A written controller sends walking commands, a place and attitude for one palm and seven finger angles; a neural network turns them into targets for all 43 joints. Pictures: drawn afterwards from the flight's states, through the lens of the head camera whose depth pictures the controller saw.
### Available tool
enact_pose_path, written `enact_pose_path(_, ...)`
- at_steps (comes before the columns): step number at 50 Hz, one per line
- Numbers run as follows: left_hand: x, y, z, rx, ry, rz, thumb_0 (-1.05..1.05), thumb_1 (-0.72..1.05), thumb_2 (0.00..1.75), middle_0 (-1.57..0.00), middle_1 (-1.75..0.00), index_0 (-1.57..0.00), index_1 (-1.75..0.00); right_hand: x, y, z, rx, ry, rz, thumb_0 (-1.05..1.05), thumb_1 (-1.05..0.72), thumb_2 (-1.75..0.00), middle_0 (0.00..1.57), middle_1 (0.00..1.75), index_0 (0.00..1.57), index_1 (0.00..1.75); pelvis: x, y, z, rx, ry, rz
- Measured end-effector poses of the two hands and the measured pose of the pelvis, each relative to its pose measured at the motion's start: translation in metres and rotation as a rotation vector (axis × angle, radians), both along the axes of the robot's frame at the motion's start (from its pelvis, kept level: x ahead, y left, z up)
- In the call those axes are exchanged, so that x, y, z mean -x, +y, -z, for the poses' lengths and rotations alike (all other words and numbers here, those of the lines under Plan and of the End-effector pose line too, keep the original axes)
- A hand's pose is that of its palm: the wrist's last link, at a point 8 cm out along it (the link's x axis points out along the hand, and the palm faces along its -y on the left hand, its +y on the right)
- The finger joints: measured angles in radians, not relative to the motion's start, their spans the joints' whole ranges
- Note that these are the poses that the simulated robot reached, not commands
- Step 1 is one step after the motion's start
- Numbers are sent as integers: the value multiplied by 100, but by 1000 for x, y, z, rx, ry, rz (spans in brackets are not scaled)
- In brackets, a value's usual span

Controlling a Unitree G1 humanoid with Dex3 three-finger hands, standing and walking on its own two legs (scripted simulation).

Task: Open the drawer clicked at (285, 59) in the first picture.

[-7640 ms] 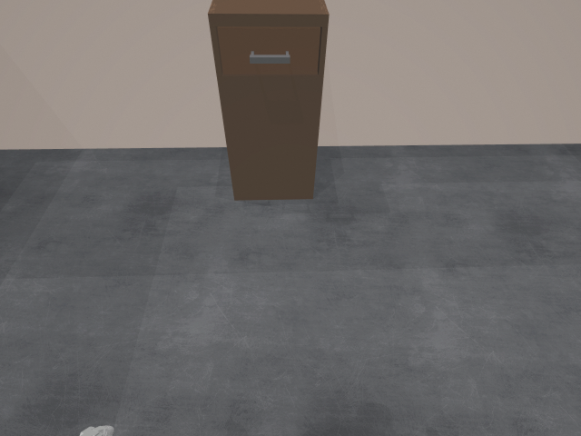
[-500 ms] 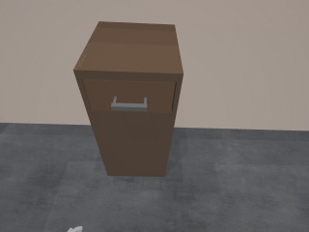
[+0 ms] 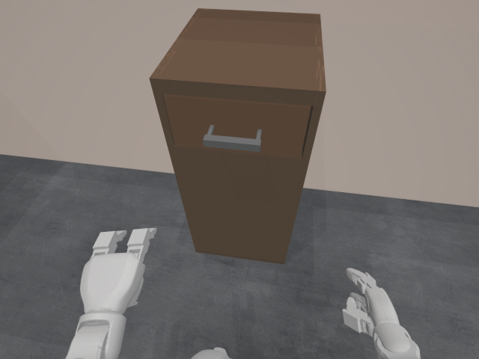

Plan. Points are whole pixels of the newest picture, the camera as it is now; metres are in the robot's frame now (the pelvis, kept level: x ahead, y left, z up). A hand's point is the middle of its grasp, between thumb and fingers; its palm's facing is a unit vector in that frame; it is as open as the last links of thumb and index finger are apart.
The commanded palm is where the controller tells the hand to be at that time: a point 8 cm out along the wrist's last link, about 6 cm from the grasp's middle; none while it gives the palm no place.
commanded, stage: raise the hand with hooked fingers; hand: left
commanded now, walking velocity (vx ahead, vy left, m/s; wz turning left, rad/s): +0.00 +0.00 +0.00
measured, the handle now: (233, 137) +0.60 +0.11 +0.01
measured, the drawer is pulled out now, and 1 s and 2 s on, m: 0.00 0.00 0.00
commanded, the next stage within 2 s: move the hooked fingers above the handle in 1.30 s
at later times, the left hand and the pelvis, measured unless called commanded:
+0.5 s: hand (142, 216) +0.31 +0.22 +0.06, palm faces +0.06 -0.09 -0.99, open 12.5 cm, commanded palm +0.29 +0.22 +0.13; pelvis +0.05 -0.01 +0.03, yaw -1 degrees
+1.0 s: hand (140, 167) +0.37 +0.23 +0.12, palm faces +0.03 -0.07 -1.00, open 13.8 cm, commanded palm +0.34 +0.23 +0.18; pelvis +0.06 -0.01 +0.04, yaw +0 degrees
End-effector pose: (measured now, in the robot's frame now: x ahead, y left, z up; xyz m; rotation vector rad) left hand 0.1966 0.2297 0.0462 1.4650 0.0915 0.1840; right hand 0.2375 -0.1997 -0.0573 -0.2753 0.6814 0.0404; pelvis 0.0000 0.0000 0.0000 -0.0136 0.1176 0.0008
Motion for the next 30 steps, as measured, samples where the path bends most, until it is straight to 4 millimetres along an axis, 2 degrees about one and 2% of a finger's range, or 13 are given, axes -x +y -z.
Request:
enact_pose_path(4,-23,0,-19,17,3,-20,0,29,64,-26,-69,-27,-68,-3,9,1,-45,30,-3,2,-91,-89,20,30,21,30,-10,-2,-8,-3,-5,3)
enact_pose_path(8,-39,-9,-29,36,46,19,0,20,60,-27,-75,-27,-74,3,7,4,-70,76,13,2,-91,-89,20,30,21,30,-22,-4,-16,-12,-4,18)
enact_pose_path(13,-50,-13,-37,18,63,74,0,9,55,-27,-82,-28,-81,14,-9,12,-51,147,47,2,-91,-89,21,30,21,30,-34,-7,-22,-19,2,28)
enact_pose_path(19,-67,-6,-53,-8,19,56,0,-5,49,-29,-91,-29,-90,19,-35,19,-12,213,99,2,-91,-89,20,30,21,30,-46,-9,-25,-22,12,25)
enact_pose_path(24,-87,-6,-67,-7,3,42,0,-16,44,-29,-99,-30,-98,12,-48,17,-3,215,135,2,-91,-89,20,30,21,30,-53,-10,-28,-26,9,23)
enact_pose_path(30,-108,-11,-83,-3,6,69,0,-30,38,-30,-107,-31,-107,-2,-49,6,-14,178,145,2,-91,-89,20,30,20,30,-58,-13,-33,-30,-6,26)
